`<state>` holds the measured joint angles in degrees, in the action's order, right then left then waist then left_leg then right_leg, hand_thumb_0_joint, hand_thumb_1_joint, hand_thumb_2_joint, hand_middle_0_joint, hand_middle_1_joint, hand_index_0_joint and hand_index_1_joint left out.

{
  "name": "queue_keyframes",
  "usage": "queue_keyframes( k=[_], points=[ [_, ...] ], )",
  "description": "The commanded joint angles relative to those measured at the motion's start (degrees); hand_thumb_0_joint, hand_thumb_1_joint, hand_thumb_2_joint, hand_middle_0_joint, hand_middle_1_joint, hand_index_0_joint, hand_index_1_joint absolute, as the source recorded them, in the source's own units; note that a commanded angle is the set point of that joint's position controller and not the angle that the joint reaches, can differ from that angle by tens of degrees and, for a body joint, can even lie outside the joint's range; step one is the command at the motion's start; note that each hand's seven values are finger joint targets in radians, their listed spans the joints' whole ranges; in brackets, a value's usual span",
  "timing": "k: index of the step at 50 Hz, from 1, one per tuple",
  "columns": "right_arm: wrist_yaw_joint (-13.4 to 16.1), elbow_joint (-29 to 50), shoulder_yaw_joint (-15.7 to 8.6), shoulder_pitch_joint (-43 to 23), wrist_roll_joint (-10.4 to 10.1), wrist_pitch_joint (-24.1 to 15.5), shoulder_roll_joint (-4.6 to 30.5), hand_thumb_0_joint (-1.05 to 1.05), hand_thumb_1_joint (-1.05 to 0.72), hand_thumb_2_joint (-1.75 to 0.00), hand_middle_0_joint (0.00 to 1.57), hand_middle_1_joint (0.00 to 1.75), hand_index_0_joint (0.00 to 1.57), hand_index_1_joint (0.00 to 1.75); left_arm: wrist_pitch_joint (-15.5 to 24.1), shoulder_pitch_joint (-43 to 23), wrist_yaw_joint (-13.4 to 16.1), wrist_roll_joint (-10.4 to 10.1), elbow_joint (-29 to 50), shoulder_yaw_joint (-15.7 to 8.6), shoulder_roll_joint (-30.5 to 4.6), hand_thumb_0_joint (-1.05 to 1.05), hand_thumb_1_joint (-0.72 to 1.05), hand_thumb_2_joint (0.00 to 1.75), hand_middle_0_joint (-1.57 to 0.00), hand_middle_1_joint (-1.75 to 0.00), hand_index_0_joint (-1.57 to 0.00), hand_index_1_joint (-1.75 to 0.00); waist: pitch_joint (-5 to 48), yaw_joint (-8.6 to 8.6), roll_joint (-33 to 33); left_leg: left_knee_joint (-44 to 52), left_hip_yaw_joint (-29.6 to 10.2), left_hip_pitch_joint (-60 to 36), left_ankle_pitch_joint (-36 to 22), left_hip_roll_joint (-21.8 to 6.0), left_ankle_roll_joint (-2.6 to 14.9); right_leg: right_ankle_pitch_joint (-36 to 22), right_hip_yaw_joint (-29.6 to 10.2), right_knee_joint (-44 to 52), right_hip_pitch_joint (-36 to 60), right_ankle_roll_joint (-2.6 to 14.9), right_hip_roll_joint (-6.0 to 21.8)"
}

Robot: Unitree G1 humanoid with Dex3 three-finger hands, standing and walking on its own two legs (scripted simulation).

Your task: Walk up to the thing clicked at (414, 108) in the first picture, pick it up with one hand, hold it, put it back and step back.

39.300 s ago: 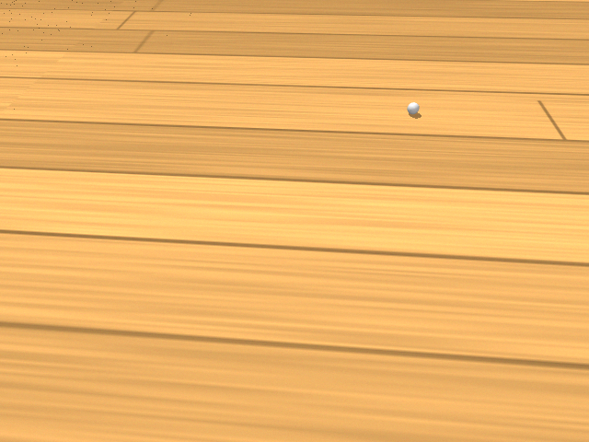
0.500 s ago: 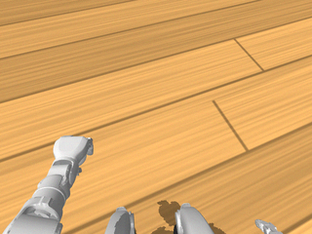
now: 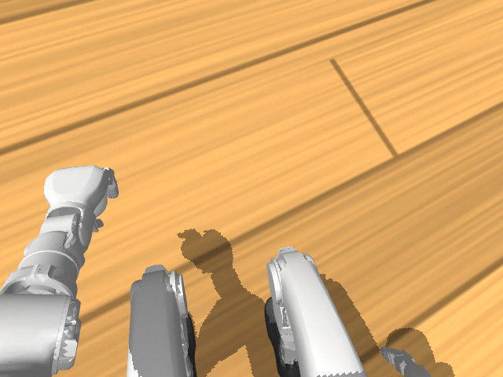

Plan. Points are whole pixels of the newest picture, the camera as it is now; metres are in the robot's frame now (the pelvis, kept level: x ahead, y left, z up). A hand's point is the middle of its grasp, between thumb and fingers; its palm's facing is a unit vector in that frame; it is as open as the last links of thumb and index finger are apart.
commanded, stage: crouch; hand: left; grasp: from above
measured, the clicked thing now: (86, 200) +0.44 +0.24 -0.17
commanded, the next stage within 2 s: lower in 0.96 s
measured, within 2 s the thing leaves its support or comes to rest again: neither
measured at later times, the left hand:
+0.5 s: hand (106, 206) +0.45 +0.24 -0.26, palm faces -0.49 -0.05 -0.87, open 7.6 cm
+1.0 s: hand (110, 204) +0.47 +0.24 -0.31, palm faces -0.46 -0.05 -0.89, open 7.6 cm
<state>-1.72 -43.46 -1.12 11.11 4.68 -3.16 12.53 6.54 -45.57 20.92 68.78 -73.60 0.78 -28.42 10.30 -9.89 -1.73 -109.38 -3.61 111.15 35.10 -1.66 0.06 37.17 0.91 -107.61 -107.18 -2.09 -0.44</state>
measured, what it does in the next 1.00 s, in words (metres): lowers itself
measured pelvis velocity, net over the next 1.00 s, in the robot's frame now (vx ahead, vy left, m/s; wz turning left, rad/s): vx -0.01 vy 0.00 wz -0.07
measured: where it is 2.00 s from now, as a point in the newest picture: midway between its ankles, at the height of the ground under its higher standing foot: (235, 360)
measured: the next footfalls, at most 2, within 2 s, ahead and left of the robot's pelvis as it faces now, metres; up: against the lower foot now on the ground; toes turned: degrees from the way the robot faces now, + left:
none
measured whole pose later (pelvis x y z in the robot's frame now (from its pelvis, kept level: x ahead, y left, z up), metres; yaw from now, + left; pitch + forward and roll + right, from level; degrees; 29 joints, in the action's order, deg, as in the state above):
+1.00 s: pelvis -0.01 +0.00 -0.14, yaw -4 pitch +35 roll -7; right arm -7.2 -44.0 3.9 9.1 8.3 -4.4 14.5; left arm 8.1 -57.7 23.4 71.0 -86.1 -3.9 -39.6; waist 2.8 -14.3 0.8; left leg -135.0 -7.9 132.3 37.7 -1.9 -0.8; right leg 39.3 3.3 -131.6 -127.4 -2.4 -2.5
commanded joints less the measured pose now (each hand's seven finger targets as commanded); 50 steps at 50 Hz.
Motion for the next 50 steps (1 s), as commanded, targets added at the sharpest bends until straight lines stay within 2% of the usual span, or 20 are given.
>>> queue_keyframes(
  k=[1,2,5,7,9,11,12,14,18,22,25,27,30,33,38,40,43,46,49,50],
  points=[
    [-0.05,1.52,-4.13,9.74,0.58,-1.41,13.46,0.0,-0.9,-0.9,0.2,0.3,0.2,0.3,0.42,-26.74,5.7,1.62,10.75,-3.77,-16.78,0.0,0.61,0.78,-0.93,-0.82,-0.97,-0.77,40.0,-0.58,-13.52,9.95,0.74,-32.47,-6.31,1.06,0.24,-9.02,3.99,9.37,10.18,4.68,-1.11],
    [-0.33,1.29,-4.21,10.14,0.89,-1.59,13.78,0.0,-0.9,-0.9,0.2,0.3,0.2,0.3,-0.01,-25.55,6.24,1.95,8.33,-4.2,-16.57,0.0,0.6,0.79,-0.93,-0.81,-0.97,-0.77,39.13,-1.04,-13.59,9.24,0.55,-32.25,-6.46,0.92,0.2,-9.12,4.13,8.85,9.01,4.47,-0.74],
    [-0.97,1.05,-3.74,9.98,1.36,-1.53,13.44,0.0,-0.91,-0.9,0.2,0.3,0.2,0.3,-0.93,-27.95,7.44,2.36,8.76,-4.09,-16.5,0.0,0.55,0.76,-0.9,-0.78,-0.94,-0.74,42.58,-0.86,-16.09,6.36,1.29,-32.4,-9.92,0.93,0.32,-12.06,4.37,6.2,8.47,4.7,-1.29],
    [-1.46,1.22,-3.64,10.13,1.59,-1.72,13.58,0.0,-0.9,-0.9,0.2,0.3,0.2,0.3,-1.92,-26.16,7.55,2.15,6.25,-4.66,-16.75,0.0,0.58,0.76,-0.92,-0.76,-0.96,-0.73,41.39,-1.03,-15.32,4.97,0.98,-31.61,-11.15,0.76,0.43,-12.9,4.73,5.01,7.5,4.49,-1.1],
    [-1.79,0.67,-3.61,10.05,1.84,-1.56,13.58,0.0,-0.91,-0.9,0.2,0.3,0.2,0.3,-2.32,-26.19,6.87,1.39,4.62,-3.62,-14.88,0.0,0.58,0.78,-0.93,-0.76,-0.96,-0.73,39.87,-2.18,-13.67,2.93,1.45,-28.68,-11.55,0.8,0.87,-13.96,4.75,4.57,7.57,4.19,-1.4],
    [-2.1,0.82,-3.74,9.7,1.82,-1.6,13.78,0.0,-0.91,-0.9,0.2,0.3,0.2,0.3,-2.56,-26.35,6.37,0.73,4.93,-4.44,-16.76,0.0,0.55,0.78,-0.9,-0.78,-0.94,-0.75,39.36,-1.43,-14.65,2.29,1.74,-26.3,-10.59,0.8,0.77,-13.69,4.82,3.11,7.46,4.26,-1.47],
    [-2.38,0.87,-3.53,10.07,1.96,-1.65,13.61,0.0,-0.91,-0.9,0.2,0.3,0.2,0.3,-2.95,-24.06,5.89,0.32,2.39,-4.25,-15.52,0.0,0.57,0.79,-0.92,-0.77,-0.95,-0.74,37.37,-1.8,-13.81,2.27,1.14,-26.08,-10.56,0.75,0.6,-13.26,5.06,2.53,6.59,4.24,-1.16],
    [-2.75,0.91,-3.77,9.52,1.8,-1.45,13.65,0.0,-0.91,-0.9,0.2,0.3,0.2,0.3,-2.5,-25.99,4.87,-0.51,4.08,-3.11,-14.93,0.0,0.56,0.77,-0.91,-0.77,-0.94,-0.74,38.55,-2.25,-13.21,0.89,1.48,-24.25,-9.95,0.63,0.88,-13.26,5.3,1.79,7.29,4.27,-2.01],
    [-3.32,0.86,-3.43,10.0,1.9,-1.23,13.66,0.0,-0.91,-0.9,0.2,0.3,0.2,0.3,-1.48,-25.54,3.28,-1.01,3.62,-4.11,-17.51,0.0,0.61,0.78,-0.94,-0.79,-0.98,-0.75,36.95,-2.4,-11.35,-2.76,1.9,-20.48,-11.52,0.52,1.37,-15.43,4.83,0.11,8.21,3.71,-2.16],
    [-3.77,0.58,-3.11,10.57,2.24,-0.7,14.09,0.0,-0.91,-0.9,0.2,0.3,0.2,0.3,0.34,-27.4,3.13,0.23,4.68,-5.34,-19.73,0.0,0.58,0.74,-0.92,-0.78,-0.96,-0.74,37.85,-2.27,-11.93,-4.79,1.87,-19.11,-11.18,0.51,1.24,-14.9,5.07,-1.95,6.78,3.83,-2.52],
    [-4.09,0.28,-2.9,10.78,2.43,-0.77,14.51,0.0,-0.91,-0.9,0.2,0.3,0.2,0.3,1.74,-30.31,3.97,1.37,4.51,-6.2,-22.01,0.0,0.57,0.74,-0.9,-0.8,-0.95,-0.75,36.84,-3.05,-11.93,-6.29,2.1,-16.25,-8.25,0.5,1.41,-12.63,5.3,-2.91,5.31,3.86,-2.72],
    [-4.25,0.3,-2.37,10.54,2.64,-0.83,14.21,0.0,-0.91,-0.9,0.2,0.3,0.2,0.3,2.16,-29.51,4.56,2.06,2.56,-6.35,-21.73,0.0,0.56,0.72,-0.9,-0.79,-0.94,-0.74,35.64,-2.83,-12.65,-6.54,2.02,-15.66,-7.16,0.58,1.23,-11.25,5.63,-3.87,3.6,4.0,-2.71],
    [-4.4,0.32,-2.15,10.16,2.91,-0.82,14.52,0.0,-0.91,-0.9,0.2,0.3,0.2,0.3,2.29,-30.7,5.75,2.86,2.87,-6.89,-22.7,0.0,0.57,0.74,-0.89,-0.8,-0.93,-0.75,38.29,-2.57,-15.32,-7.48,1.95,-17.12,-7.83,0.62,0.98,-11.81,6.08,-5.76,2.67,4.25,-2.82],
    [-4.62,0.12,-1.72,10.16,3.07,-0.8,14.74,0.0,-0.91,-0.9,0.2,0.3,0.2,0.3,1.65,-29.38,6.35,3.25,-1.12,-6.56,-22.45,0.0,0.55,0.73,-0.88,-0.81,-0.93,-0.76,35.38,-3.27,-14.33,-8.16,2.12,-14.25,-5.92,0.81,1.14,-10.24,6.44,-6.33,1.36,4.19,-2.9],
    [-4.7,-0.06,-1.22,9.88,3.3,-1.2,15.81,0.0,-0.91,-0.9,0.2,0.3,0.2,0.3,0.94,-31.99,6.28,2.39,-2.07,-6.57,-23.74,0.0,0.55,0.73,-0.88,-0.79,-0.92,-0.75,33.32,-3.82,-16.06,-8.89,1.43,-13.56,-3.96,0.64,1.0,-8.39,7.37,-8.23,-2.08,4.47,-2.72],
    [-4.72,-0.36,-0.72,9.76,3.34,-1.21,15.82,0.0,-0.91,-0.9,0.2,0.3,0.2,0.3,0.78,-32.36,5.87,2.19,-3.32,-5.1,-22.31,0.0,0.54,0.73,-0.87,-0.79,-0.91,-0.75,32.75,-4.83,-15.43,-9.66,1.01,-12.97,-3.83,0.63,0.93,-8.42,7.68,-8.91,-2.78,4.5,-2.96],
    [-4.59,-0.28,-0.25,9.85,3.19,-1.21,16.19,0.0,-0.91,-0.9,0.2,0.3,0.2,0.3,1.0,-33.74,5.58,1.66,-1.97,-6.06,-25.17,0.0,0.54,0.76,-0.89,-0.79,-0.92,-0.76,34.86,-4.1,-14.72,-11.47,1.61,-10.81,-5.0,0.75,1.36,-9.78,7.32,-8.98,-0.66,4.14,-3.26],
    [-4.64,-0.46,0.37,10.28,3.36,-1.27,15.88,0.0,-0.91,-0.9,0.2,0.3,0.2,0.3,1.04,-32.11,5.11,1.55,-3.64,-5.23,-24.02,0.0,0.59,0.8,-0.92,-0.81,-0.95,-0.78,32.66,-4.82,-13.23,-12.39,1.68,-8.79,-5.01,0.68,1.45,-9.94,7.49,-9.39,-0.38,3.94,-3.37],
    [-4.61,-0.19,0.58,9.84,3.29,-1.3,16.43,0.0,-0.91,-0.9,0.2,0.3,0.2,0.3,1.49,-33.6,5.13,1.45,-2.52,-6.37,-26.58,0.0,0.57,0.77,-0.9,-0.8,-0.94,-0.77,32.25,-4.44,-14.99,-12.67,1.58,-8.07,-4.04,0.66,1.34,-8.81,7.85,-10.24,-1.33,4.06,-3.43],
    [-4.61,-0.17,0.87,9.83,3.38,-1.23,16.45,0.0,-0.91,-0.9,0.2,0.3,0.2,0.3,1.36,-31.73,5.15,1.48,-3.97,-6.08,-25.28,0.0,0.56,0.76,-0.91,-0.79,-0.94,-0.75,31.68,-4.44,-14.64,-12.73,1.38,-8.69,-4.46,0.68,1.18,-9.3,8.04,-10.63,-1.76,4.08,-3.3]
  ],
)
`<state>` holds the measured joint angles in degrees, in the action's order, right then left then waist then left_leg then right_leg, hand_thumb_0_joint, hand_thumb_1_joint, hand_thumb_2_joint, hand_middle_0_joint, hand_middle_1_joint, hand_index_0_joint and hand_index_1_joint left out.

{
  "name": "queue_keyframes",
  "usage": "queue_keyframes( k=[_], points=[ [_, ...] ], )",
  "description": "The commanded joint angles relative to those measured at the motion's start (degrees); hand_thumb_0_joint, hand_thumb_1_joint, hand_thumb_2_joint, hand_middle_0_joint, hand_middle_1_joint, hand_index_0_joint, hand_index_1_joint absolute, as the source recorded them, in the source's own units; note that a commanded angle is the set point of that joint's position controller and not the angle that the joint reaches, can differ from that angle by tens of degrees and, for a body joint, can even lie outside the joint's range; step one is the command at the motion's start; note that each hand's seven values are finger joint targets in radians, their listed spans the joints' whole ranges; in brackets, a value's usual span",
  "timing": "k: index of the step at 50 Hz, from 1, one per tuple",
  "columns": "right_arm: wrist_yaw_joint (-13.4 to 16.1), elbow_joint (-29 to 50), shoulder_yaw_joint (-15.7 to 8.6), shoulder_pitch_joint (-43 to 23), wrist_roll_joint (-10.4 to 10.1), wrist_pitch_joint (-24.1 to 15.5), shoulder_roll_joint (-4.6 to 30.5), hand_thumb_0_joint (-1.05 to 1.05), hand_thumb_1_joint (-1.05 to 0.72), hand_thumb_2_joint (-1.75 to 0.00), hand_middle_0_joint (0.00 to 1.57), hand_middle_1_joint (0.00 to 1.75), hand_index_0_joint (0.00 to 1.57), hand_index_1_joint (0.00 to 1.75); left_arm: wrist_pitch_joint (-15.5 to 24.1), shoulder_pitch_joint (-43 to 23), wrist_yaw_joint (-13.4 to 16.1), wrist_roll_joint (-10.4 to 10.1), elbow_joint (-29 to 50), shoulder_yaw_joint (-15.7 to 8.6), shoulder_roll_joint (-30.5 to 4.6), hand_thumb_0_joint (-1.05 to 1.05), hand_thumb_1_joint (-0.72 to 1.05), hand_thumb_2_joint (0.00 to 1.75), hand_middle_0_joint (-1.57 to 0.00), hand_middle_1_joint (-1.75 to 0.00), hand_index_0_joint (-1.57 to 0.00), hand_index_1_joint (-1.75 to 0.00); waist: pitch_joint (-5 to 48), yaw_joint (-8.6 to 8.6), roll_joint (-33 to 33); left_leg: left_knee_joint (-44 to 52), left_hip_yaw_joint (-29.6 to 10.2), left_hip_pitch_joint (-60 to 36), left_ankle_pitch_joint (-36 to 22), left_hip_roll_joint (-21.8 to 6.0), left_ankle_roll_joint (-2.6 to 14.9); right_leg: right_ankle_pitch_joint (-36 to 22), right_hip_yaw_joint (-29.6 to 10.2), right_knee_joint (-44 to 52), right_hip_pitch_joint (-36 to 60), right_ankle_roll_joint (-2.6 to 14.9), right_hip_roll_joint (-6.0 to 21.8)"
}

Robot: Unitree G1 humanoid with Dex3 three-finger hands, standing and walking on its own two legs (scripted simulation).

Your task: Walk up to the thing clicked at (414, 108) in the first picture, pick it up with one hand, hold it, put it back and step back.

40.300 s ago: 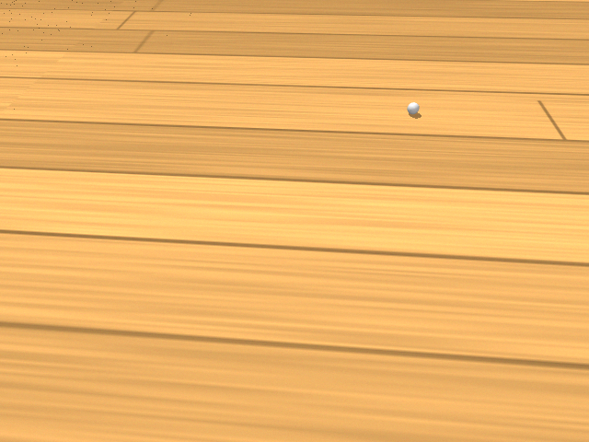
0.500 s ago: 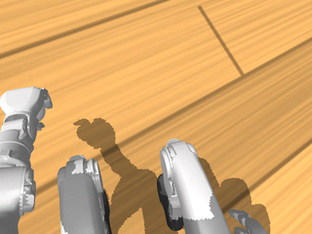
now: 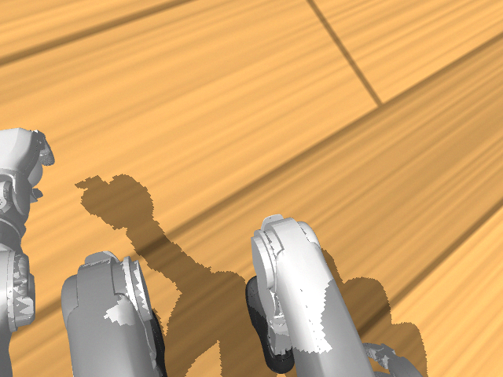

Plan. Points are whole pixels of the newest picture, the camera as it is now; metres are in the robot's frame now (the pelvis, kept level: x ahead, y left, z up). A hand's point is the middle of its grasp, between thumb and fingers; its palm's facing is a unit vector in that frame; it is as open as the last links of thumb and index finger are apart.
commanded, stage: lower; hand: left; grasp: from above
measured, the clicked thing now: (16, 170) +0.48 +0.29 -0.19
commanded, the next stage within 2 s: rest in 0.38 s
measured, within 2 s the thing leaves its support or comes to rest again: rests again in 1.56 s
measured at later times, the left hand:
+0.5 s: hand (39, 184) +0.46 +0.28 -0.23, palm faces -0.46 -0.09 -0.88, open 7.6 cm
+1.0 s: hand (52, 183) +0.47 +0.27 -0.27, palm faces -0.46 -0.11 -0.88, open 7.6 cm
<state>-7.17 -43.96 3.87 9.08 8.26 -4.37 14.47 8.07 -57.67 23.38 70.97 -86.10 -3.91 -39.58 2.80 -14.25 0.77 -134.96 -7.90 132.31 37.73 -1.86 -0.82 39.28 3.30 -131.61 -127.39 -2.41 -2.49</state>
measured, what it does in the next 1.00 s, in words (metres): stands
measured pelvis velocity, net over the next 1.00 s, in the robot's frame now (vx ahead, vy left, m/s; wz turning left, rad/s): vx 0.01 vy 0.00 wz -0.08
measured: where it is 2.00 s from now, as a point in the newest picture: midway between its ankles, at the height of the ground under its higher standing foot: (215, 357)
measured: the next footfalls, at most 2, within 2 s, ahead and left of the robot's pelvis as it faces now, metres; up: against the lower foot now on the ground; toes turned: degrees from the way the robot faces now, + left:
none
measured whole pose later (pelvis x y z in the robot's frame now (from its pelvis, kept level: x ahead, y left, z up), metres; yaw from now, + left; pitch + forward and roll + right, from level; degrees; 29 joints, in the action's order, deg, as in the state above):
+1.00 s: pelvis +0.01 +0.00 -0.04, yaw -4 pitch +31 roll -11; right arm -11.2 -41.4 11.6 6.7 12.5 -8.7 16.6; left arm 10.7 -58.2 31.2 72.6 -92.6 -7.7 -48.9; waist -5.7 -19.0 5.5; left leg -144.2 -13.1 135.7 40.6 -1.8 -1.7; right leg 40.3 7.1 -137.7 -129.6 -2.9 -4.0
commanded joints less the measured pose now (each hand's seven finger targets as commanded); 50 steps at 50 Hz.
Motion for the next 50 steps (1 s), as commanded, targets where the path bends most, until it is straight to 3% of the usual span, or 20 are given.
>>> queue_keyframes(
  k=[1,4,7,11,17,19,23,25,29,34,41,43,46,50],
  points=[
    [0.82,0.41,-4.12,11.69,-0.25,-0.05,14.52,0.0,-0.91,-0.9,0.2,0.3,0.2,0.3,0.03,-20.58,2.51,-0.74,9.1,-1.01,-14.34,0.0,0.57,0.74,-0.91,-0.79,-0.94,-0.75,39.62,-0.35,-17.22,12.68,5.37,-29.92,-6.88,0.77,2.07,-11.19,5.99,12.92,17.92,4.5,-1.53],
    [0.65,0.56,-3.84,11.63,-0.29,0.13,14.56,0.0,-0.91,-0.9,0.2,0.3,0.2,0.3,0.22,-19.59,2.44,-0.34,9.77,-1.47,-15.37,0.0,0.55,0.76,-0.92,-0.77,-0.94,-0.75,40.09,0.3,-17.63,11.79,5.58,-29.78,-8.31,0.85,2.1,-12.67,5.89,12.42,18.87,4.38,-1.54],
    [0.42,0.64,-3.35,11.65,0.18,0.05,14.84,0.0,-0.91,-0.9,0.2,0.3,0.2,0.3,0.31,-19.42,2.4,-0.28,7.3,-0.76,-14.41,0.0,0.54,0.76,-0.91,-0.78,-0.94,-0.75,37.5,-1.36,-16.27,10.28,5.45,-28.15,-8.69,0.64,2.32,-13.58,6.12,12.04,18.65,4.07,-1.68],
    [0.22,0.51,-2.56,11.9,0.51,-0.07,15.04,0.0,-0.91,-0.9,0.2,0.3,0.2,0.3,0.88,-19.07,2.94,-0.62,6.14,-1.43,-15.59,0.0,0.54,0.75,-0.9,-0.79,-0.93,-0.75,37.26,-1.31,-15.43,9.01,5.18,-27.03,-9.23,0.68,2.38,-14.11,6.43,11.28,18.94,3.83,-1.74],
    [-0.28,0.61,-1.96,11.57,1.21,-0.57,15.91,0.0,-0.91,-0.9,0.2,0.3,0.2,0.3,2.18,-20.09,4.41,0.52,7.67,-2.49,-17.83,0.0,0.58,0.77,-0.93,-0.8,-0.96,-0.77,37.23,-2.18,-18.63,7.64,4.66,-28.15,-9.8,0.51,1.95,-14.67,7.22,9.17,17.94,3.97,-1.82],
    [-0.44,1.1,-1.86,11.62,1.55,-0.7,16.27,0.0,-0.91,-0.9,0.2,0.3,0.2,0.3,2.5,-19.83,5.14,0.87,8.79,-3.98,-19.53,0.0,0.59,0.74,-0.92,-0.82,-0.96,-0.78,38.2,-2.03,-20.61,7.87,4.4,-28.94,-9.75,0.54,1.71,-14.45,7.58,8.68,17.98,4.07,-1.87],
    [-0.73,1.06,-1.48,10.64,1.78,-0.89,16.3,0.0,-0.91,-0.9,0.2,0.3,0.2,0.3,2.3,-19.37,6.55,1.27,8.99,-3.6,-19.33,0.0,0.6,0.76,-0.92,-0.84,-0.96,-0.79,38.76,-2.27,-21.97,7.06,4.26,-29.18,-9.43,0.3,1.64,-14.61,7.65,8.18,17.47,4.08,-2.27],
    [-0.9,0.97,-1.35,10.84,1.96,-0.93,16.42,0.0,-0.9,-0.89,0.2,0.3,0.2,0.3,1.89,-19.4,7.22,0.96,8.93,-4.43,-20.37,0.0,0.59,0.78,-0.91,-0.8,-0.95,-0.76,39.25,-2.29,-21.24,6.05,4.41,-27.78,-10.28,0.25,1.88,-15.85,7.37,7.98,18.58,3.79,-2.26],
    [-1.53,1.0,-0.43,11.21,2.44,-1.71,16.76,0.0,-0.9,-0.89,0.2,0.3,0.2,0.3,1.48,-19.93,7.74,0.82,4.49,-3.16,-19.29,0.0,0.57,0.75,-0.9,-0.79,-0.93,-0.75,34.28,-4.04,-19.81,5.6,3.85,-25.28,-8.76,0.16,2.08,-14.46,8.18,7.97,16.5,3.8,-2.43],
    [-1.87,1.11,0.46,10.86,2.74,-2.35,17.63,0.0,-0.9,-0.9,0.2,0.3,0.2,0.3,1.53,-18.02,8.17,0.71,2.07,-3.3,-20.31,0.0,0.58,0.73,-0.9,-0.78,-0.94,-0.74,34.58,-3.69,-20.22,5.43,3.13,-26.55,-9.44,0.1,1.78,-14.73,9.03,7.14,17.09,3.94,-2.63],
    [-2.63,1.51,1.63,10.27,3.26,-3.72,18.25,0.0,-0.9,-0.9,0.2,0.3,0.2,0.3,2.04,-18.26,8.99,0.35,1.69,-3.26,-21.69,0.0,0.62,0.75,-0.94,-0.78,-0.98,-0.74,33.65,-4.89,-21.17,4.02,2.61,-27.58,-11.57,-0.35,1.65,-17.11,9.45,6.72,18.32,3.77,-3.01],
    [-2.9,1.61,1.91,10.47,3.39,-3.73,18.42,0.0,-0.9,-0.9,0.2,0.3,0.2,0.3,2.35,-17.58,9.62,0.8,2.9,-4.69,-23.5,0.0,0.64,0.75,-0.95,-0.78,-0.99,-0.74,35.61,-4.33,-22.78,4.56,2.3,-28.62,-12.93,-0.38,1.42,-18.16,9.73,6.27,19.86,3.79,-3.17],
    [-3.29,1.41,2.44,10.07,3.93,-4.18,18.73,0.0,-0.9,-0.9,0.2,0.3,0.2,0.3,2.35,-18.21,10.4,0.78,1.78,-4.09,-22.59,0.0,0.67,0.73,-0.96,-0.77,-1.01,-0.73,34.57,-5.56,-23.43,4.02,2.13,-29.45,-13.81,-0.52,1.19,-19.03,10.22,5.8,19.32,3.82,-3.22],
    [-3.75,1.88,3.1,9.71,4.28,-4.55,19.3,0.0,-0.9,-0.9,0.2,0.3,0.2,0.3,2.37,-18.0,11.83,0.49,0.07,-4.86,-24.46,0.0,0.67,0.72,-0.96,-0.77,-1.01,-0.72,32.36,-5.94,-22.38,3.4,2.03,-25.99,-11.69,-0.73,1.68,-17.92,10.2,6.57,19.53,3.55,-3.49]
  ],
)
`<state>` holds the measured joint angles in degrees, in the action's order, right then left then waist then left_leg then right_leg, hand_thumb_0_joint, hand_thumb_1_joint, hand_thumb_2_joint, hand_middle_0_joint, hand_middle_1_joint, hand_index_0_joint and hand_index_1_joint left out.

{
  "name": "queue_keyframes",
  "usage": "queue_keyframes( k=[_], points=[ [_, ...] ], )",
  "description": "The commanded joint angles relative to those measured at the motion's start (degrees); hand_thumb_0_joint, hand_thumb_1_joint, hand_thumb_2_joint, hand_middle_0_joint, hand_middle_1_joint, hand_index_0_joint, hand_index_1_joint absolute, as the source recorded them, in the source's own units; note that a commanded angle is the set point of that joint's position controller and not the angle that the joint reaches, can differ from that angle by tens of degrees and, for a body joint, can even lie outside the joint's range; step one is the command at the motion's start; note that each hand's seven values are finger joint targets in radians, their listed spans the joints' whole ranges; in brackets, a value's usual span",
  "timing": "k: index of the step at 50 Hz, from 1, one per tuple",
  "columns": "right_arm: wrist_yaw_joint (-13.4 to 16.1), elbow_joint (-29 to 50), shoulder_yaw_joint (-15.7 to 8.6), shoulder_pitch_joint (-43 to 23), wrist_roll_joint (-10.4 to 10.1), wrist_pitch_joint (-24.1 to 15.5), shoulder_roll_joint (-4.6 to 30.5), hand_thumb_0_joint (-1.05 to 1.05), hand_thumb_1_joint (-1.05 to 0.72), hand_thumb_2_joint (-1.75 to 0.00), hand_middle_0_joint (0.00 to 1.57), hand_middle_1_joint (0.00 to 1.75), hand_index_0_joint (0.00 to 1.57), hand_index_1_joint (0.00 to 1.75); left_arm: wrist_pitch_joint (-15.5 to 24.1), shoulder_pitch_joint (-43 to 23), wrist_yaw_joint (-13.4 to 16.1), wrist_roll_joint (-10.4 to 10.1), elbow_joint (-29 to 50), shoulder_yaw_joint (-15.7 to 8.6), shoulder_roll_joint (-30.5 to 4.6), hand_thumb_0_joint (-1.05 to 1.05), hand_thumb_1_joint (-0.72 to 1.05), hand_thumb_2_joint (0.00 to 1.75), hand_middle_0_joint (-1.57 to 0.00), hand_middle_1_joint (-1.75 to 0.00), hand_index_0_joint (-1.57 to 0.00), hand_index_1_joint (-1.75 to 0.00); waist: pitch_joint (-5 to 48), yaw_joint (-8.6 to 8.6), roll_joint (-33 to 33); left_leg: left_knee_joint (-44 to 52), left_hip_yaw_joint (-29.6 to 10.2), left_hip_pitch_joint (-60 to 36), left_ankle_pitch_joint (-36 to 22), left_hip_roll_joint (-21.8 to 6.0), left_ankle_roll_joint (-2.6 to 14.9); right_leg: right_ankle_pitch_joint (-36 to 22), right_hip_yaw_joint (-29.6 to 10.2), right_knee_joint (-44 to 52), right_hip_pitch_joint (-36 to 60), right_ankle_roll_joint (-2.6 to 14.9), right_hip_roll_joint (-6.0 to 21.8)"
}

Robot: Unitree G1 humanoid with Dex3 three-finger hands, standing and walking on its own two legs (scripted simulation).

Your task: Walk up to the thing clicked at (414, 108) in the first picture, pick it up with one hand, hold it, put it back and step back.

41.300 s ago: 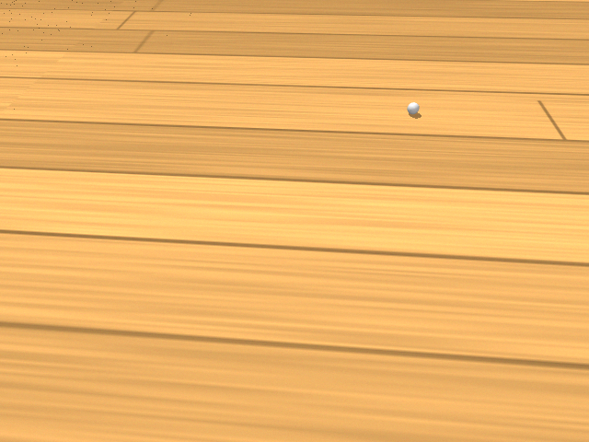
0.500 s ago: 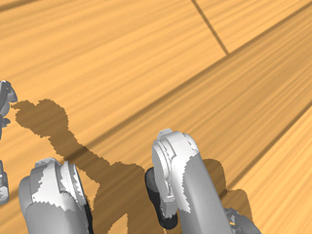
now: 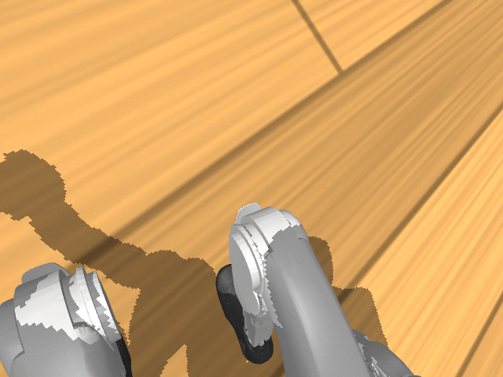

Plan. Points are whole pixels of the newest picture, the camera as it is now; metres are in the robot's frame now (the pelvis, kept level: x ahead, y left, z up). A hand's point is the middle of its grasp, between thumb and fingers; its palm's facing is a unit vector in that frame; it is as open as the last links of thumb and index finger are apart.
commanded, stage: rest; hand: left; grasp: from above
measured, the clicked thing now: out of the picture +0.46 +0.32 -0.25
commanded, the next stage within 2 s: open in 0.86 s
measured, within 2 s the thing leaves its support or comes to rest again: rests again in 0.56 s
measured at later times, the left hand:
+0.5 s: hand out of the picture +0.44 +0.30 -0.25, palm faces -0.45 -0.15 -0.88, open 7.5 cm
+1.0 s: hand out of the picture +0.45 +0.30 -0.26, palm faces -0.45 -0.15 -0.88, open 7.5 cm
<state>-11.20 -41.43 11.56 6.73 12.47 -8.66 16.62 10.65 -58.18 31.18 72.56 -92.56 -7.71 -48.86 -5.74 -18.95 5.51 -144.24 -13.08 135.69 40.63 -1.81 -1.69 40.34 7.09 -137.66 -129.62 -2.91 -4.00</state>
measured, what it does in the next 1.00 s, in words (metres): stands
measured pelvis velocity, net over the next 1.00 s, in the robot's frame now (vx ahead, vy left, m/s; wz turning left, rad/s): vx -0.01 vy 0.01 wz -0.05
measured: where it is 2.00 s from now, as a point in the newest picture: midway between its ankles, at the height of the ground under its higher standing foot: (189, 358)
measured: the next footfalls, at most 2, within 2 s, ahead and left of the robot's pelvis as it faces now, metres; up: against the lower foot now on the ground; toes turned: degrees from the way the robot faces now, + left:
none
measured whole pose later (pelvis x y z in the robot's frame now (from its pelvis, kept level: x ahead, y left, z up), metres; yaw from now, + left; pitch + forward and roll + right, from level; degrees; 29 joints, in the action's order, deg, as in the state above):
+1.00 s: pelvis -0.01 +0.01 +0.00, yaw -3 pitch +27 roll -14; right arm -14.5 -39.2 17.7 4.6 14.3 -14.7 19.0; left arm 10.8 -61.5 35.3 70.8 -100.2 -4.8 -55.6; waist -9.8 -21.6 8.6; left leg -146.3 -15.9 134.8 40.8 -2.3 -0.9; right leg 39.0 9.3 -136.8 -127.6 -3.9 -5.3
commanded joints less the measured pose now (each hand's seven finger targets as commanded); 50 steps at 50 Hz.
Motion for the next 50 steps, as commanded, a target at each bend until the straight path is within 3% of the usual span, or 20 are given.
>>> queue_keyframes(
  k=[1,9,12,14,16,18,19,21,22,23,24,29,30,33,36,38,41,43,48,50],
  points=[
    [0.0,-0.79,-4.42,12.01,0.31,-0.27,16.84,0.0,-0.9,-0.9,0.2,0.3,0.2,0.3,-0.34,-17.81,3.98,-0.52,7.07,-0.64,-15.23,0.0,0.66,0.73,-0.96,-0.77,-1.0,-0.72,41.39,-1.34,-27.51,12.39,7.42,-29.64,-14.86,-0.94,2.66,-19.71,5.89,12.85,23.04,3.89,-2.19],
    [-0.34,-0.02,-3.42,10.65,0.47,-1.39,17.99,0.0,-0.9,-0.9,0.2,0.3,0.2,0.3,-0.58,-17.21,4.76,-1.6,3.83,0.21,-15.61,0.0,0.67,0.69,-0.96,-0.76,-1.01,-0.71,39.59,-1.81,-27.11,13.35,6.19,-28.88,-12.08,-1.08,2.47,-16.57,7.08,12.77,21.56,4.26,-2.53],
    [-0.59,-0.1,-3.05,10.43,0.64,-2.07,18.49,0.0,-0.9,-0.9,0.2,0.3,0.2,0.3,-0.51,-18.78,4.58,-1.5,2.87,1.6,-14.95,0.0,0.67,0.68,-0.96,-0.75,-1.0,-0.7,37.12,-3.06,-27.1,13.31,5.79,-29.01,-11.13,-1.1,2.26,-15.48,7.95,12.33,19.41,4.32,-2.35],
    [-0.44,0.18,-2.91,9.89,0.27,-2.03,18.6,0.0,-0.9,-0.9,0.2,0.3,0.2,0.3,-0.39,-17.75,4.88,-1.78,3.01,1.02,-15.93,0.0,0.65,0.68,-0.96,-0.74,-1.0,-0.69,38.03,-1.98,-27.93,13.94,5.45,-30.11,-12.03,-1.14,2.07,-16.11,8.05,12.23,19.74,4.41,-2.5],
    [-0.91,0.3,-2.76,10.19,0.58,-2.77,19.01,0.0,-0.9,-0.9,0.2,0.3,0.2,0.3,-0.25,-19.09,4.71,-1.53,1.99,2.16,-14.85,0.0,0.67,0.67,-0.96,-0.74,-1.01,-0.69,36.36,-3.77,-27.54,13.15,5.26,-30.6,-11.91,-1.29,2.0,-16.25,8.29,11.89,19.04,4.23,-2.34],
    [-1.18,-0.02,-2.15,10.47,0.54,-3.18,18.97,0.0,-0.91,-0.9,0.2,0.3,0.2,0.3,-0.05,-19.58,4.81,-1.52,1.68,2.9,-14.8,0.0,0.65,0.67,-0.96,-0.72,-1.0,-0.68,36.08,-4.21,-26.89,12.31,5.45,-29.92,-12.52,-1.32,2.28,-17.35,8.02,12.14,20.16,4.04,-2.58],
    [-0.98,0.24,-2.17,10.34,0.43,-3.21,19.44,0.0,-0.9,-0.9,0.2,0.3,0.2,0.3,0.31,-19.46,5.32,-1.64,4.45,1.08,-17.65,0.0,0.65,0.66,-0.96,-0.71,-1.0,-0.67,38.46,-2.92,-27.95,12.81,5.43,-31.02,-14.2,-1.34,2.14,-18.47,7.97,12.56,22.02,3.96,-2.64],
    [-1.25,0.21,-1.81,10.17,0.66,-3.62,19.1,0.0,-0.91,-0.9,0.2,0.3,0.2,0.3,0.43,-18.42,5.81,-2.06,2.46,1.1,-17.3,0.0,0.66,0.65,-0.97,-0.71,-1.01,-0.66,37.55,-2.97,-27.96,12.78,5.4,-29.92,-13.79,-1.49,2.15,-18.24,7.75,12.5,22.4,4.02,-2.81],
    [-1.45,0.09,-1.55,10.6,0.98,-3.82,19.14,0.0,-0.91,-0.9,0.2,0.3,0.2,0.3,0.28,-17.85,5.98,-1.21,1.48,1.62,-16.65,0.0,0.66,0.65,-0.96,-0.73,-1.0,-0.68,36.84,-3.58,-28.11,12.43,5.65,-30.51,-14.14,-1.38,2.06,-18.73,8.01,12.36,22.5,3.91,-2.61],
    [-1.53,0.62,-1.46,10.18,1.23,-3.92,19.22,0.0,-0.9,-0.9,0.2,0.3,0.2,0.3,0.4,-18.47,6.35,-1.58,2.38,0.65,-17.57,0.0,0.67,0.63,-0.96,-0.73,-1.01,-0.67,37.52,-3.58,-27.56,12.42,5.37,-30.11,-13.75,-1.56,2.18,-18.47,8.22,12.6,22.81,3.86,-2.91],
    [-1.69,0.17,-1.28,10.33,1.13,-3.95,19.12,0.0,-0.91,-0.9,0.2,0.3,0.2,0.3,0.17,-17.93,6.25,-1.11,0.98,1.68,-17.08,0.0,0.65,0.64,-0.96,-0.71,-1.0,-0.67,36.7,-3.71,-28.21,12.02,5.64,-29.67,-13.74,-1.59,2.19,-18.73,7.91,12.5,22.74,3.87,-2.89],
    [-2.09,0.39,-0.93,9.38,1.16,-4.55,19.58,0.0,-0.91,-0.9,0.2,0.3,0.2,0.3,-0.23,-17.85,6.97,-1.55,1.31,1.81,-18.07,0.0,0.62,0.66,-0.94,-0.72,-0.98,-0.67,36.55,-3.44,-29.74,12.25,5.13,-30.66,-13.85,-1.87,1.93,-18.53,8.13,12.02,22.57,4.11,-3.08],
    [-2.28,0.32,-0.92,9.84,1.47,-4.8,19.75,0.0,-0.91,-0.9,0.2,0.3,0.2,0.3,-0.28,-18.76,6.92,-1.74,1.3,1.94,-17.57,0.0,0.64,0.66,-0.95,-0.72,-0.99,-0.67,36.69,-4.34,-28.91,12.01,5.02,-30.8,-13.51,-1.78,2.02,-18.31,8.36,12.0,22.39,4.0,-3.03],
    [-2.05,0.77,-0.68,9.49,1.07,-4.6,20.04,0.0,-0.91,-0.9,0.2,0.3,0.2,0.3,-0.44,-17.41,7.46,-2.14,1.79,0.71,-19.4,0.0,0.64,0.63,-0.95,-0.7,-0.99,-0.65,37.29,-3.13,-29.18,12.64,5.0,-30.28,-14.0,-1.69,2.0,-18.56,8.49,12.53,23.28,3.97,-2.92],
    [-2.49,0.26,-0.53,8.96,1.39,-4.92,20.16,0.0,-0.91,-0.9,0.2,0.3,0.2,0.3,-0.65,-19.02,7.04,-1.78,0.29,2.82,-17.23,0.0,0.59,0.63,-0.91,-0.7,-0.95,-0.66,35.74,-4.91,-29.44,12.2,4.39,-31.17,-13.38,-2.02,1.79,-18.23,8.93,11.81,21.5,4.06,-3.11],
    [-2.43,0.54,-0.36,8.82,1.03,-5.22,20.47,0.0,-0.91,-0.9,0.2,0.3,0.2,0.3,-0.64,-18.79,7.24,-2.31,0.64,2.27,-18.27,0.0,0.57,0.61,-0.89,-0.7,-0.93,-0.65,36.16,-4.22,-29.5,12.37,4.04,-31.28,-14.18,-2.08,1.66,-18.76,9.0,11.69,21.93,4.08,-3.07],
    [-2.68,1.38,-0.14,8.63,1.34,-5.54,21.17,0.0,-0.91,-0.9,0.2,0.3,0.2,0.3,-0.75,-18.44,7.4,-1.85,-0.53,0.91,-20.08,0.0,0.58,0.61,-0.9,-0.69,-0.94,-0.64,34.2,-4.77,-28.95,12.49,4.05,-30.44,-14.06,-2.08,1.7,-18.48,9.17,11.68,22.03,4.0,-3.0],
    [-2.85,1.12,0.33,8.07,1.36,-5.69,20.41,0.0,-0.91,-0.9,0.2,0.3,0.2,0.3,-0.61,-18.39,6.7,-2.21,-1.79,3.13,-17.45,0.0,0.57,0.61,-0.9,-0.7,-0.94,-0.65,33.66,-5.21,-29.3,12.19,4.18,-29.93,-13.37,-2.11,1.77,-18.13,9.0,11.76,21.82,4.08,-3.24],
    [-2.67,2.17,0.63,7.31,1.28,-6.14,21.4,0.0,-0.91,-0.9,0.2,0.3,0.2,0.3,0.07,-18.31,6.72,-2.72,-0.98,2.46,-19.97,0.0,0.59,0.6,-0.91,-0.68,-0.95,-0.64,34.49,-4.81,-27.98,12.17,3.72,-29.59,-12.58,-2.24,1.93,-17.49,8.91,12.38,23.04,3.99,-3.44],
    [-2.59,2.16,0.68,7.74,1.43,-5.92,21.53,0.0,-0.9,-0.9,0.2,0.3,0.2,0.3,0.36,-18.0,7.07,-2.2,-1.05,2.36,-20.12,0.0,0.43,0.57,-0.75,-0.7,-0.79,-0.65,34.88,-4.88,-28.07,12.51,3.51,-30.0,-12.77,-2.28,1.82,-17.64,9.25,12.51,23.34,3.96,-3.43]
  ],
)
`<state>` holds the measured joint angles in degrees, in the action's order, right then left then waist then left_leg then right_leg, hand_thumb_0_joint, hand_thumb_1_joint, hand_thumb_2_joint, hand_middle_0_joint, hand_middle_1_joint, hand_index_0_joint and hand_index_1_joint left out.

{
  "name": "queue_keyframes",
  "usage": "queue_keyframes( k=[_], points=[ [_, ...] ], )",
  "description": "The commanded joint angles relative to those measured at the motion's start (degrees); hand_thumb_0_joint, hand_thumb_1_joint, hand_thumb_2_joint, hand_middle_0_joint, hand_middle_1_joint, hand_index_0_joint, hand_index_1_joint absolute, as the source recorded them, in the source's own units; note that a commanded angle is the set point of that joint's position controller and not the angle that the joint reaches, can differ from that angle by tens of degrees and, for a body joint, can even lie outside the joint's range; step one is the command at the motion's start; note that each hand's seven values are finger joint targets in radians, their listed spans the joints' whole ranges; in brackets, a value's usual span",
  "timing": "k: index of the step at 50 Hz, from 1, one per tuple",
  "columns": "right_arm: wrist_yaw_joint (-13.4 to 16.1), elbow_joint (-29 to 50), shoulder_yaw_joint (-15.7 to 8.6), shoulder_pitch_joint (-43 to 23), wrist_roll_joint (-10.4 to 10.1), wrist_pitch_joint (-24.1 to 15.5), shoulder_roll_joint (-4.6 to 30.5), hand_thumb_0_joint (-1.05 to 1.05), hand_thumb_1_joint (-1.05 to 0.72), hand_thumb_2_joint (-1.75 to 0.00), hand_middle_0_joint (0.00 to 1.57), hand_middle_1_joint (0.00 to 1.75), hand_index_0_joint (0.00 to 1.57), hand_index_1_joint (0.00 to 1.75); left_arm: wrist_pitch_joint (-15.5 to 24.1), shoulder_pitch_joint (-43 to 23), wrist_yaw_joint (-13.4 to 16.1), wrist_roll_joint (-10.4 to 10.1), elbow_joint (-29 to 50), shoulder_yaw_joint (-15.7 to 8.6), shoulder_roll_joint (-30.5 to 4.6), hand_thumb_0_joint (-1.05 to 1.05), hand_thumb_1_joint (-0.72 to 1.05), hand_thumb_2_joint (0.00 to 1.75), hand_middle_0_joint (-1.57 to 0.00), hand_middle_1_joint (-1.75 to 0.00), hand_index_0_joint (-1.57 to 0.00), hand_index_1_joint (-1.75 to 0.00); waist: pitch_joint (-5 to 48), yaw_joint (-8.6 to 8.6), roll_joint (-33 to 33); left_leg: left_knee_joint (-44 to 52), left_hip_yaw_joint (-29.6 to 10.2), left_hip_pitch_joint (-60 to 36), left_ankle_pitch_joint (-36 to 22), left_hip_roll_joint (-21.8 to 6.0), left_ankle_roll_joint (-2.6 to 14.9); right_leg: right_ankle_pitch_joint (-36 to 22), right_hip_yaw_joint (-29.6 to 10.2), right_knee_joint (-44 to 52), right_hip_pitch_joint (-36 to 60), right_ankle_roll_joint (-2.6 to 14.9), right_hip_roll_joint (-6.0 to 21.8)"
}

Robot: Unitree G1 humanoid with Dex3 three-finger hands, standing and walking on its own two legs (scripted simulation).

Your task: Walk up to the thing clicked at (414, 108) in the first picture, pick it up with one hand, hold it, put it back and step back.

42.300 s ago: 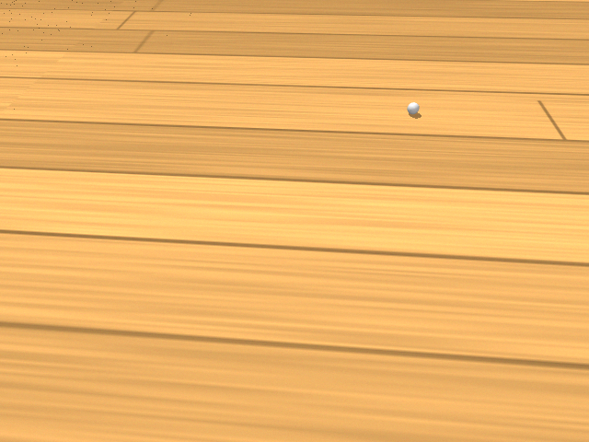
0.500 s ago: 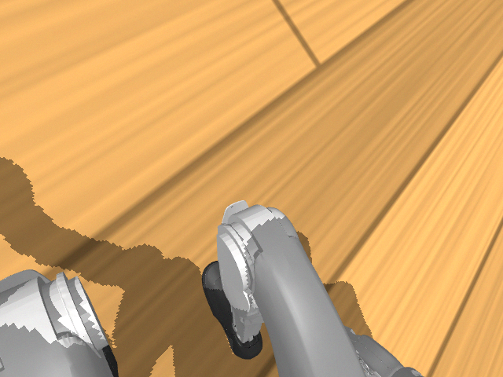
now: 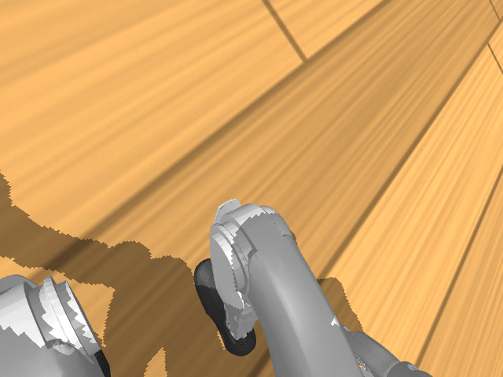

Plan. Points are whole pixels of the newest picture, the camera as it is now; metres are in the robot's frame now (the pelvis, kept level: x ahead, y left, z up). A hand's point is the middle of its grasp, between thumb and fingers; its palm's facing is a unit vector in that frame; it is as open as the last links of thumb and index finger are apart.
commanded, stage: open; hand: left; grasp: from above
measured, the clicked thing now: out of the picture +0.45 +0.33 -0.27
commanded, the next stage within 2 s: withdraw in 0.92 s
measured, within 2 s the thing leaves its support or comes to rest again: neither
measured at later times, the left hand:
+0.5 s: hand out of the picture +0.44 +0.33 -0.25, palm faces -0.44 -0.18 -0.88, open 12.7 cm
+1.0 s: hand out of the picture +0.44 +0.33 -0.25, palm faces -0.44 -0.18 -0.88, open 13.9 cm
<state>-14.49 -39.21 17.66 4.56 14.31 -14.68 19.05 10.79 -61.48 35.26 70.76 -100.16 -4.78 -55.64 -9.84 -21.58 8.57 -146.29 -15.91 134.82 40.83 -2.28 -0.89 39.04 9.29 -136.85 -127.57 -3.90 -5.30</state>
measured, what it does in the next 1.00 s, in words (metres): stands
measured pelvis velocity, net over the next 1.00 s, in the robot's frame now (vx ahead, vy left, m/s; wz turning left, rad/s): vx -0.01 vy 0.00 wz -0.01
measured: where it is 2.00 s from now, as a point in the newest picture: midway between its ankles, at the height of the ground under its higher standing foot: (171, 359)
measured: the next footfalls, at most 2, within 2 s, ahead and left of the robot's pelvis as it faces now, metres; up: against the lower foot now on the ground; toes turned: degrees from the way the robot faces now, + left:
none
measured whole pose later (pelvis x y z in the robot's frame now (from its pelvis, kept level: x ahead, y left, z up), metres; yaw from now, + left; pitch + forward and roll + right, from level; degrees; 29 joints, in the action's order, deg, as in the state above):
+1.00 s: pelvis -0.01 +0.00 +0.00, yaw +0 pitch +27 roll -14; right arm -13.9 -36.5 19.1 4.9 14.8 -14.1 19.5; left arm 10.3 -62.0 34.4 69.9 -100.0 -4.6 -58.1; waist -10.8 -22.3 9.3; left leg -145.6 -16.3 134.4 40.0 -2.4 -0.6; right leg 38.0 9.7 -135.6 -126.8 -4.2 -5.5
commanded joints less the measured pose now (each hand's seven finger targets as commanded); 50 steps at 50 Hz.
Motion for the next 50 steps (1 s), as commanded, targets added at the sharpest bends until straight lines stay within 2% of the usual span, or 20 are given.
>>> queue_keyframes(
  k=[1,3,6,15,16,17,18,19,20,22,25,26,29,33,36,39,40,41,45,50],
  points=[
    [0.58,-0.39,-5.29,10.64,-0.24,0.03,18.92,0.0,-0.9,-0.9,0.2,0.3,0.2,0.3,0.3,-15.23,2.81,-0.24,6.16,0.31,-12.1,0.0,0.35,0.54,-0.67,-0.7,-0.71,-0.65,37.64,-2.84,-31.33,14.32,6.52,-28.41,-12.94,-1.72,1.08,-16.48,7.12,11.53,21.03,4.88,-2.03],
    [0.66,-0.4,-5.15,10.41,-0.29,0.1,18.87,0.0,-0.9,-0.9,0.2,0.3,0.2,0.3,0.52,-15.38,3.06,-0.15,7.05,-0.11,-12.8,0.0,0.19,0.5,-0.51,-0.69,-0.55,-0.63,38.6,-2.28,-31.37,14.6,6.35,-29.11,-13.34,-1.81,1.01,-16.86,7.29,11.71,21.28,4.85,-2.27],
    [0.54,0.12,-5.03,9.94,-0.25,0.1,19.05,0.0,-0.9,-0.9,0.2,0.3,0.2,0.3,0.5,-15.6,3.2,-0.36,6.52,-0.24,-13.05,0.0,-0.05,0.58,-0.41,-0.75,-0.45,-0.71,37.73,-2.67,-31.4,14.57,6.06,-28.68,-13.47,-1.89,0.96,-16.91,7.4,11.41,20.79,4.86,-2.13],
    [0.87,0.41,-4.93,10.04,-0.07,0.71,19.01,0.0,-0.9,-0.9,0.2,0.3,0.2,0.3,-0.52,-13.55,2.04,-0.73,3.69,0.97,-11.46,0.0,-0.27,0.75,-0.26,-0.87,-0.29,-0.84,35.47,-2.8,-30.89,15.91,5.73,-27.82,-11.63,-1.89,0.78,-15.1,7.39,11.98,20.04,5.09,-2.2],
    [0.91,0.22,-5.1,10.14,-0.07,0.71,19.56,0.0,-0.9,-0.9,0.2,0.3,0.2,0.3,-0.5,-13.56,1.86,-0.8,3.97,0.23,-12.44,0.0,-0.29,0.77,-0.24,-0.88,-0.27,-0.85,35.5,-2.78,-30.81,15.89,5.24,-28.17,-11.46,-1.92,0.76,-14.86,7.88,11.63,18.82,4.95,-2.06],
    [0.91,0.84,-5.06,10.08,-0.19,0.78,19.43,0.0,-0.9,-0.9,0.2,0.3,0.2,0.3,-0.46,-14.25,1.45,-0.53,4.23,0.97,-11.99,0.0,-0.31,0.79,-0.23,-0.9,-0.25,-0.87,34.64,-3.03,-30.7,15.92,5.37,-27.51,-10.46,-1.85,0.85,-13.99,7.7,11.67,18.68,5.06,-2.07],
    [0.99,0.7,-5.21,10.91,-0.02,0.83,19.98,0.0,-0.9,-0.9,0.2,0.3,0.2,0.3,-0.52,-13.71,1.33,-0.71,4.43,-0.17,-12.91,0.0,-0.32,0.8,-0.22,-0.91,-0.24,-0.88,34.82,-3.38,-30.62,16.11,5.32,-28.23,-11.12,-1.76,0.82,-14.61,7.9,11.81,19.21,4.91,-1.93],
    [0.94,1.26,-4.97,10.07,-0.16,0.88,19.02,0.0,-0.9,-0.9,0.2,0.3,0.2,0.3,-0.32,-15.25,0.84,-0.57,5.77,1.97,-11.0,0.0,-0.33,0.8,-0.21,-0.92,-0.24,-0.89,34.57,-3.26,-30.51,15.6,5.87,-27.26,-10.21,-1.76,1.03,-13.97,7.28,12.17,19.27,5.03,-2.21],
    [1.2,0.95,-4.96,10.04,-0.12,1.01,19.6,0.0,-0.89,-0.9,0.2,0.3,0.2,0.3,-0.03,-14.78,1.32,-1.19,5.74,-0.28,-13.78,0.0,-0.35,0.82,-0.2,-0.92,-0.22,-0.9,35.93,-2.59,-29.82,15.55,5.64,-27.3,-10.38,-1.84,1.17,-14.22,7.55,12.81,19.79,4.76,-2.15],
    [1.21,1.14,-4.74,10.53,-0.27,1.03,19.47,0.0,-0.89,-0.9,0.2,0.3,0.2,0.3,0.39,-14.94,1.12,-1.1,6.32,0.5,-13.07,0.0,-0.41,0.86,-0.15,-0.96,-0.17,-0.94,35.99,-3.05,-30.09,14.9,5.95,-27.39,-11.67,-1.85,1.2,-15.4,7.12,12.6,20.89,4.69,-2.16],
    [1.28,1.13,-4.76,10.62,-0.15,1.13,19.19,0.0,-0.89,-0.9,0.2,0.3,0.2,0.3,0.98,-14.35,1.23,-0.6,6.09,1.16,-12.5,0.0,-0.44,0.9,-0.12,-0.99,-0.14,-0.97,35.74,-3.22,-29.92,14.8,6.08,-27.73,-12.03,-1.85,1.1,-15.76,6.93,12.37,21.25,4.73,-2.22],
    [1.51,0.83,-4.8,10.77,-0.02,1.31,19.17,0.0,-0.89,-0.9,0.2,0.3,0.2,0.3,1.1,-13.66,1.59,-0.83,5.63,-0.07,-13.59,0.0,-0.46,0.91,-0.1,-1.01,-0.12,-0.99,36.76,-2.86,-29.43,15.01,6.02,-27.95,-11.98,-1.94,1.12,-15.77,7.03,12.9,22.17,4.67,-2.4],
    [1.51,0.54,-4.5,10.42,0.21,1.38,18.91,0.0,-0.89,-0.9,0.2,0.3,0.2,0.3,1.24,-14.94,2.19,-0.08,8.7,0.03,-13.78,0.0,-0.49,0.95,-0.08,-1.03,-0.09,-1.01,39.28,-2.12,-33.65,15.39,5.7,-31.5,-15.03,-2.06,0.42,-17.95,7.64,11.66,21.59,4.94,-2.22],
    [1.32,0.91,-4.54,10.43,0.48,1.48,19.22,0.0,-0.89,-0.9,0.2,0.3,0.2,0.3,0.42,-14.44,2.4,0.39,5.89,1.19,-12.48,0.0,-0.48,0.93,-0.06,-1.05,-0.09,-1.02,34.83,-3.41,-31.33,15.24,6.0,-28.37,-11.91,-1.92,0.78,-15.88,7.7,12.27,19.72,4.81,-2.34],
    [1.41,0.64,-4.51,10.1,0.29,1.31,19.26,0.0,-0.89,-0.9,0.2,0.3,0.2,0.3,0.19,-15.54,2.93,-0.09,8.42,0.19,-13.66,0.0,-0.5,0.95,-0.06,-1.04,-0.08,-1.02,36.93,-2.17,-33.61,16.3,5.55,-30.25,-13.0,-1.93,0.33,-16.22,7.83,11.74,19.47,5.04,-2.01],
    [1.06,1.13,-4.64,10.61,0.31,1.06,19.43,0.0,-0.89,-0.9,0.2,0.3,0.2,0.3,-0.56,-14.57,2.44,0.03,6.1,1.31,-12.28,0.0,-0.49,0.94,-0.06,-1.05,-0.08,-1.03,35.19,-3.59,-31.57,15.71,5.97,-28.91,-12.22,-1.92,0.73,-15.88,7.29,12.3,20.2,4.94,-2.31],
    [1.03,1.1,-4.69,10.76,0.08,0.88,19.95,0.0,-0.89,-0.9,0.2,0.3,0.2,0.3,-0.66,-14.32,2.46,-0.38,5.08,-0.02,-13.82,0.0,-0.48,0.93,-0.06,-1.05,-0.08,-1.03,35.04,-3.53,-30.12,15.32,5.56,-27.9,-12.09,-1.96,0.9,-15.94,7.65,12.14,19.73,4.69,-2.0],
    [1.0,1.39,-4.66,10.75,-0.06,0.85,19.55,0.0,-0.89,-0.9,0.2,0.3,0.2,0.3,-0.74,-14.76,2.04,-0.56,6.07,1.23,-12.54,0.0,-0.49,0.94,-0.06,-1.04,-0.08,-1.02,35.02,-3.49,-29.82,15.16,5.92,-27.59,-11.96,-1.92,1.04,-15.79,7.12,12.42,20.19,4.77,-2.27],
    [1.08,1.36,-4.4,11.44,0.17,0.75,19.74,0.0,-0.89,-0.9,0.2,0.3,0.2,0.3,-0.8,-13.54,1.54,-1.34,5.3,0.04,-13.73,0.0,-0.49,0.94,-0.06,-1.04,-0.08,-1.02,36.47,-3.3,-29.87,15.35,5.93,-28.1,-12.72,-1.93,1.08,-16.26,7.11,12.96,22.14,4.66,-2.23],
    [1.55,1.66,-4.15,10.31,-0.14,0.86,19.26,0.0,-0.89,-0.9,0.2,0.3,0.2,0.3,0.11,-15.79,0.74,-1.61,8.69,0.71,-13.99,0.0,-0.5,0.95,-0.06,-1.03,-0.07,-1.02,36.64,-2.72,-32.54,16.07,5.51,-29.49,-12.1,-2.13,0.56,-15.33,7.32,12.08,20.83,5.08,-2.16]
  ],
)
